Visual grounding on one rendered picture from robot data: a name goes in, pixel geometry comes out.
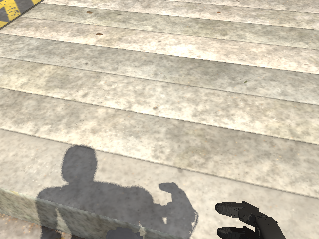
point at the robot right hand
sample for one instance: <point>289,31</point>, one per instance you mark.
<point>264,227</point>

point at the left robot thigh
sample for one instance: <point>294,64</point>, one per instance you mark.
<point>124,233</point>

